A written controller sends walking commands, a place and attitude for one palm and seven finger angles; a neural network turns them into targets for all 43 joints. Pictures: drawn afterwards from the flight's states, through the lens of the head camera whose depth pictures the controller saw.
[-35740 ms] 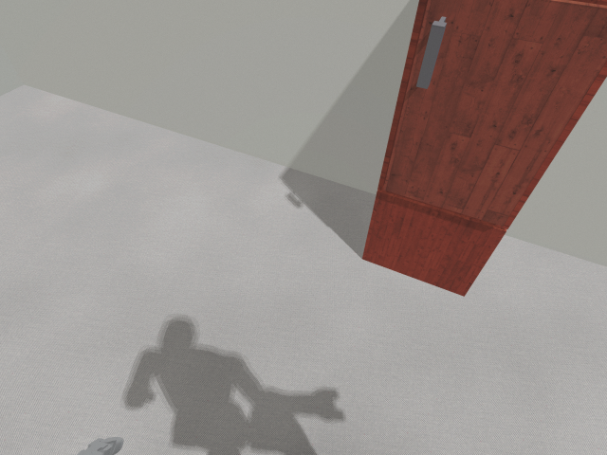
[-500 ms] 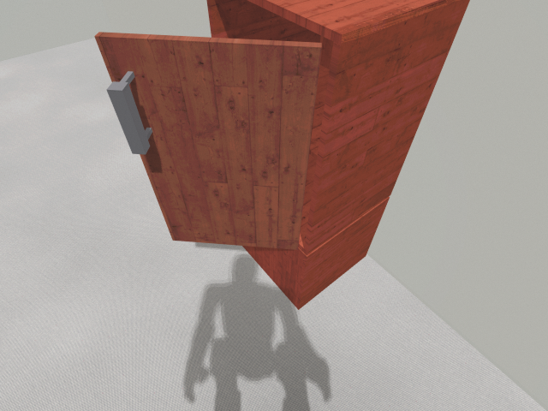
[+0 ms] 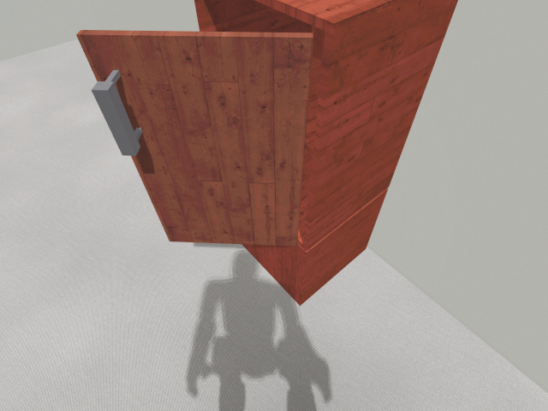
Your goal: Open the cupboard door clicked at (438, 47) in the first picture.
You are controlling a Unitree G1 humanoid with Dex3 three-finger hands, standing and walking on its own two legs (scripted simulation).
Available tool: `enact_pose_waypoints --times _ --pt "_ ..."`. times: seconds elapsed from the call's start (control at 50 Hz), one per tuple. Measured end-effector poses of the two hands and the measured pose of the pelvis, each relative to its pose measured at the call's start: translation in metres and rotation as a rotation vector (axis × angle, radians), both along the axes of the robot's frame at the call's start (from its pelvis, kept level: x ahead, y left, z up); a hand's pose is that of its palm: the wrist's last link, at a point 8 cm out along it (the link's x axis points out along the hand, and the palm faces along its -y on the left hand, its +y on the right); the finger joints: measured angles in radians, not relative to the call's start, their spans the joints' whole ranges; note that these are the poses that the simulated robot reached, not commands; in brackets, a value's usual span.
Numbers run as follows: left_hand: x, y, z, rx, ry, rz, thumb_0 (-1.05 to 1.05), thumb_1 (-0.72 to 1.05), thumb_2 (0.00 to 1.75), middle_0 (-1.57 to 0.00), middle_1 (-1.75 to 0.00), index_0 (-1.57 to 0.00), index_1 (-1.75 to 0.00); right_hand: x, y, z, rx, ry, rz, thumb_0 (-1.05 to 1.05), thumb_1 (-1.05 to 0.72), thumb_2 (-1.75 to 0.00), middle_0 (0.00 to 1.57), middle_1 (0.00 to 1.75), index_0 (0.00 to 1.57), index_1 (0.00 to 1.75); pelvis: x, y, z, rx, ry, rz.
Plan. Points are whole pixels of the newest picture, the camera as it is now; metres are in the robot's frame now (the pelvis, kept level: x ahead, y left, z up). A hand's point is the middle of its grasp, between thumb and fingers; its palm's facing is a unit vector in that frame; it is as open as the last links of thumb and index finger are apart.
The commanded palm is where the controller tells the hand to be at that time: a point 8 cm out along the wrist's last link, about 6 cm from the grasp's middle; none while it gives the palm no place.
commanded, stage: look again from close up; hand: left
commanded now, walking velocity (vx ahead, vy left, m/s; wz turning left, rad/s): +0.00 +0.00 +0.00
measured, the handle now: (123, 113) +0.57 +0.31 +0.12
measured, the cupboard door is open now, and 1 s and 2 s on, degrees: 47 47 47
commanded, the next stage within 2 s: shuffle to correct the standing spot in 0.30 s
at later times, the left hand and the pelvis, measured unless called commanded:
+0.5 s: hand out of the picture +0.01 +0.19 -0.17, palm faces +0.02 -0.98 -0.20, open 7.4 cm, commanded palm none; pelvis +0.00 +0.01 +0.00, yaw +0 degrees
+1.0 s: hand out of the picture +0.05 +0.24 -0.17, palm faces +0.05 -0.96 -0.28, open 7.4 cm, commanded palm none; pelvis +0.01 +0.04 -0.01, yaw -1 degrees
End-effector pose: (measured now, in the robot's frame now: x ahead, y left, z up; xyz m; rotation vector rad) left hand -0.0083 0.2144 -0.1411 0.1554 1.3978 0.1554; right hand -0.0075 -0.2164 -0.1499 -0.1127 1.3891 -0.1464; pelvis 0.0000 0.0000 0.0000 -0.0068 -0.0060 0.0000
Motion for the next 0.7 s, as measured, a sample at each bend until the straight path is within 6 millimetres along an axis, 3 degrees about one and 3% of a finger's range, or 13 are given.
enact_pose_waypoints --times 0.14,0.26,0.56,0.7 --pt "0.022 0.021 0.002 0.024 -0.075 -0.004 0.00 0.91 0.90 -0.20 -0.30 -0.20 -0.30 0.006 0.008 -0.001 -0.006 -0.028 0.021 0.02 -0.93 -0.90 0.20 0.30 0.20 0.30 0.000 0.009 -0.001 0.011 -0.014 -0.001" --pt "0.028 0.027 0.003 0.021 -0.088 -0.014 0.00 0.91 0.90 -0.20 -0.30 -0.20 -0.30 0.009 0.008 0.003 -0.015 -0.033 0.031 0.02 -0.92 -0.90 0.20 0.30 0.20 0.30 -0.001 0.013 0.000 0.015 -0.010 -0.004" --pt "0.009 0.026 -0.003 0.000 -0.027 0.010 0.00 0.90 0.90 -0.20 -0.30 -0.20 -0.30 0.020 0.003 0.007 -0.035 -0.026 0.046 0.01 -0.91 -0.90 0.20 0.30 0.20 0.30 0.000 0.014 0.000 0.014 -0.004 -0.003" --pt "-0.001 0.042 -0.010 0.002 -0.003 0.052 0.00 0.90 0.90 -0.21 -0.30 -0.21 -0.30 0.033 0.009 0.007 -0.059 -0.027 0.061 0.01 -0.91 -0.90 0.20 0.30 0.20 0.30 0.005 0.028 -0.005 0.015 0.001 0.006"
